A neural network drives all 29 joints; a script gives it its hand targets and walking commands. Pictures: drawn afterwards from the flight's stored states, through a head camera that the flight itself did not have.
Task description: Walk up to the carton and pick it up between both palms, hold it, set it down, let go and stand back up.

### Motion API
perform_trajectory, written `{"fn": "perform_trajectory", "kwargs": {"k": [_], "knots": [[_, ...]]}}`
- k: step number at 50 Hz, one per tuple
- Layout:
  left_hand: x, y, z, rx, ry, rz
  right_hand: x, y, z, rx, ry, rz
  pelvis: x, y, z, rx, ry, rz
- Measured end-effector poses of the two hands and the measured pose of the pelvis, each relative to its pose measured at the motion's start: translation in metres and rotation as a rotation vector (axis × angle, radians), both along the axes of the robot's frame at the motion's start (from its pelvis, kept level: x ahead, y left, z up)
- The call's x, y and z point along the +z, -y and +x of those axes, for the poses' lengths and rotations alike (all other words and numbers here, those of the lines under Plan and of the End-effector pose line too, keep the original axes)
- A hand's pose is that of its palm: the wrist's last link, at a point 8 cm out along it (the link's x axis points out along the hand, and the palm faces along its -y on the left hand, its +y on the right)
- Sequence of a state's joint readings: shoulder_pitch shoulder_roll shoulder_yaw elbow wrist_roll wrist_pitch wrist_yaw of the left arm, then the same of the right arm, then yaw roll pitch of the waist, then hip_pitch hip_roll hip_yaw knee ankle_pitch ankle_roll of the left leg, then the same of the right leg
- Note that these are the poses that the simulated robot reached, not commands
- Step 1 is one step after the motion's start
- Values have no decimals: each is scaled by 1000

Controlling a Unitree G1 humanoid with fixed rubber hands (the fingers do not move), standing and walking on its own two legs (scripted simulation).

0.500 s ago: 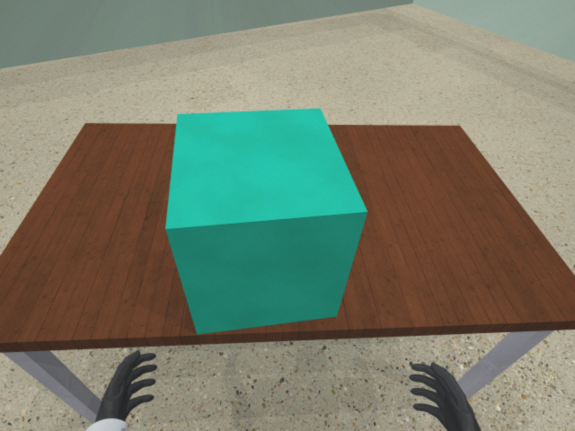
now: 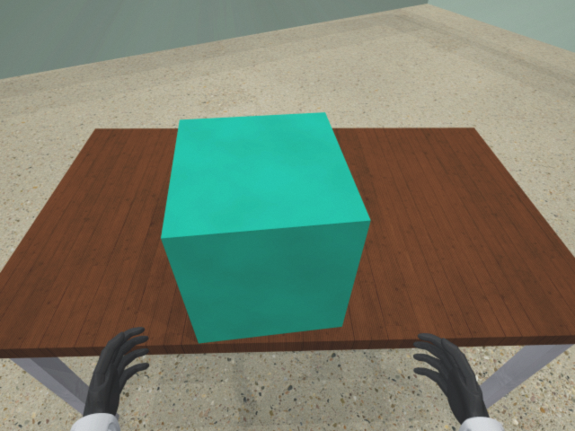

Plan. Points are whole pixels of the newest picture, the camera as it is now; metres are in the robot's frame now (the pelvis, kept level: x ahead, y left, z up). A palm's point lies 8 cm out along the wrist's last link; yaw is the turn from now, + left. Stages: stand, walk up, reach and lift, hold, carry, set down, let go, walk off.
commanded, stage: reach and lift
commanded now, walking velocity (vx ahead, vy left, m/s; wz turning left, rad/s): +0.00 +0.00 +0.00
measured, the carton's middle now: (262, 225) +0.48 +0.06 +0.01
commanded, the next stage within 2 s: none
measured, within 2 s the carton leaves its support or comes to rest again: neither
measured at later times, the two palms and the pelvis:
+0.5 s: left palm (109, 330) +0.27 +0.25 +0.03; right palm (459, 326) +0.29 -0.23 +0.03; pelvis -0.02 -0.01 +0.01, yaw +0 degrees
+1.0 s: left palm (106, 270) +0.32 +0.25 +0.09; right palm (457, 260) +0.36 -0.23 +0.09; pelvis -0.02 +0.00 +0.01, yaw +0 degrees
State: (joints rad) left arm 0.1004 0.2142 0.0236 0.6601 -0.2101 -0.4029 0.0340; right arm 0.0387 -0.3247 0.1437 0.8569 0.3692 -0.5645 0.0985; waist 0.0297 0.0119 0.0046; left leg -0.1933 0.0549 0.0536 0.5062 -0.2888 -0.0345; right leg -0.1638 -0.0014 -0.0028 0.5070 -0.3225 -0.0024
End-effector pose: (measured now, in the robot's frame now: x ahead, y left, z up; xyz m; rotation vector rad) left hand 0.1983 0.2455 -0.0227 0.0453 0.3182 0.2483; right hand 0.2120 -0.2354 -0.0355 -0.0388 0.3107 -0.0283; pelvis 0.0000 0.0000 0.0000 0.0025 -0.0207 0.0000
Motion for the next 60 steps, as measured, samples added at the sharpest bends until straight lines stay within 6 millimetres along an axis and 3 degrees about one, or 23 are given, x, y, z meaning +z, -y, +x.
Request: {"fn": "perform_trajectory", "kwargs": {"k": [11, 23, 60], "knots": [[9, 1, 22, 5, 27, -36, 19, -1, 33, 20, 35, 7, -1, 6, -10, 1, -30, 4], [49, -1, 62, -27, 57, -35, 58, -3, 71, 17, 55, 16, 6, 7, -17, -1, -43, 0], [136, -12, 148, -47, 34, -20, 145, -8, 173, 23, 63, 17, 10, 3, -17, -1, -129, -13]]}}
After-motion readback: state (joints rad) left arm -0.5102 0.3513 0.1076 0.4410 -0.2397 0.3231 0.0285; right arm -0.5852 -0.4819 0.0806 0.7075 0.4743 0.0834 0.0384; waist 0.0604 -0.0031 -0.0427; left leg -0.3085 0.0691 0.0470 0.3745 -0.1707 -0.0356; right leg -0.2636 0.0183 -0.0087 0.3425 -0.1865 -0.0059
